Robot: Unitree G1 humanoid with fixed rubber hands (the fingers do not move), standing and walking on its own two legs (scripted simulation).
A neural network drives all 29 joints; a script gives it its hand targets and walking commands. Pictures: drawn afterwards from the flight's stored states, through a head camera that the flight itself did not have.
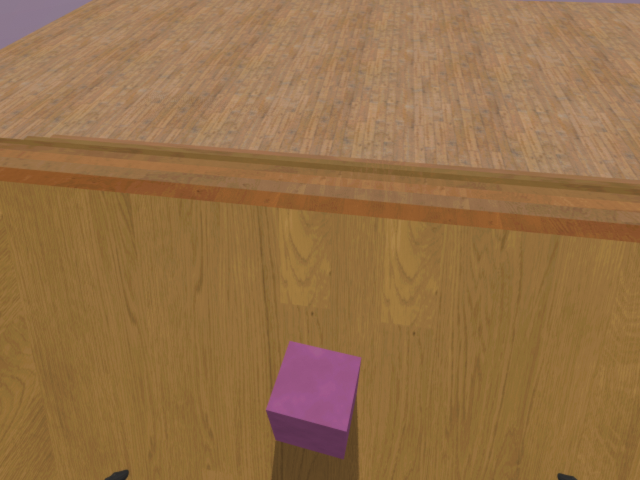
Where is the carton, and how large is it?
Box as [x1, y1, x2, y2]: [266, 341, 360, 459]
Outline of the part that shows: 289,341 266,408 275,439 343,459 355,399 360,357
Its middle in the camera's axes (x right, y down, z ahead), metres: -0.01 +0.46 +1.12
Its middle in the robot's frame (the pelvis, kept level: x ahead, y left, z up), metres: +0.48 +0.05 -0.66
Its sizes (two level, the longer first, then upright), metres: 0.210 0.200 0.250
